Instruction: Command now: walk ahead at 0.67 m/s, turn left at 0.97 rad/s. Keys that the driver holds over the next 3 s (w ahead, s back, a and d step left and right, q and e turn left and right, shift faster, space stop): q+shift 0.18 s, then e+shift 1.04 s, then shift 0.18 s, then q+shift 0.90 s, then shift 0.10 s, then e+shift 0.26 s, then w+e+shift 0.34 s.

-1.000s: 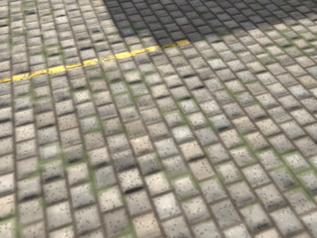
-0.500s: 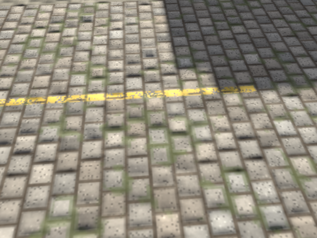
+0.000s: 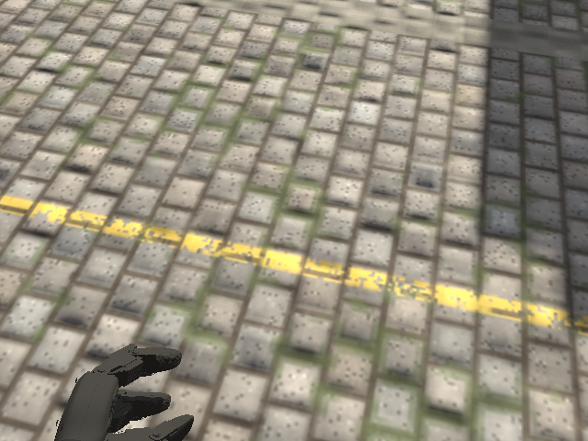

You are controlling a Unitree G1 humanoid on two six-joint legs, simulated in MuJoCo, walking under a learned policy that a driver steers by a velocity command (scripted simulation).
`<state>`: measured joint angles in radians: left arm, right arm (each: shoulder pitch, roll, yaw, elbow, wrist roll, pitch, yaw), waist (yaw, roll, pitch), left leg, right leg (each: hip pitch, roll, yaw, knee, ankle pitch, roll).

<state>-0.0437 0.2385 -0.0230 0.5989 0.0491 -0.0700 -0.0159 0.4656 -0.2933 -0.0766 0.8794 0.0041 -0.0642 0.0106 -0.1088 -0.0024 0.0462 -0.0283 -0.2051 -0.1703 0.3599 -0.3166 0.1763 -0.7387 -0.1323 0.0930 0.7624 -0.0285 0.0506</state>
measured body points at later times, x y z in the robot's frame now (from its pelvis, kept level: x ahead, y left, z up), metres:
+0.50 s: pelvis +0.23 -0.04 -0.01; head +0.25 -0.02 +0.44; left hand +0.17 +0.22 -0.14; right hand +0.48 -0.21 -0.09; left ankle +0.27 +0.06 -0.74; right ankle +0.30 -0.16 -0.73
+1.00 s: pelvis +0.22 -0.08 +0.00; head +0.24 -0.12 +0.45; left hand +0.42 +0.16 -0.08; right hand +0.27 -0.39 -0.12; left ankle +0.27 +0.06 -0.66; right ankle +0.20 -0.16 -0.73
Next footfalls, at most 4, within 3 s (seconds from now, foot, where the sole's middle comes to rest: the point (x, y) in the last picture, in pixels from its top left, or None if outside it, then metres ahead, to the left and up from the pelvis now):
0.12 right None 0.34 -0.16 -0.77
0.48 left None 0.31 0.07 -0.77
0.86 right None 0.24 -0.17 -0.77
1.38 left None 0.35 -0.03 -0.77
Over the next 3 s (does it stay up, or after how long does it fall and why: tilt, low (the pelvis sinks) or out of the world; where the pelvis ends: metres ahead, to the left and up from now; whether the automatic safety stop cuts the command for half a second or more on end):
stays up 0.37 -0.08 0.01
